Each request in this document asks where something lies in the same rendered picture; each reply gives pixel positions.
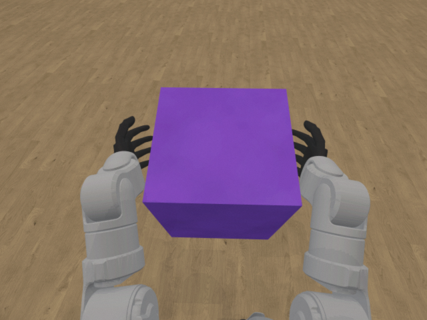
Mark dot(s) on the right robot hand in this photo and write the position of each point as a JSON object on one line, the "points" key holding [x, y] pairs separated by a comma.
{"points": [[315, 144]]}

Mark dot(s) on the robot right upper arm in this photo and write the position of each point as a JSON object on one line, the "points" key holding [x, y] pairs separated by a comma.
{"points": [[311, 305]]}

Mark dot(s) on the left robot forearm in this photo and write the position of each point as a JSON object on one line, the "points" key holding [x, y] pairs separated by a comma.
{"points": [[109, 222]]}

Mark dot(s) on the robot left upper arm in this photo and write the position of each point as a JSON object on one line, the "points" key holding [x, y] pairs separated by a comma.
{"points": [[132, 302]]}

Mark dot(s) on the right robot forearm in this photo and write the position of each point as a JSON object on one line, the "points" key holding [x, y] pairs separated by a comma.
{"points": [[340, 208]]}

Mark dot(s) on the left robot hand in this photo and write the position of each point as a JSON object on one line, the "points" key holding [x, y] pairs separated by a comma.
{"points": [[123, 139]]}

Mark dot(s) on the carton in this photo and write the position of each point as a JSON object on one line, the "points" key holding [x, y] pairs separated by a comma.
{"points": [[222, 163]]}

